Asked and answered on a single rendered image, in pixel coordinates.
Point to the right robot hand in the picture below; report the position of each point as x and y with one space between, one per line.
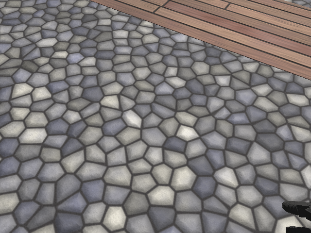
301 209

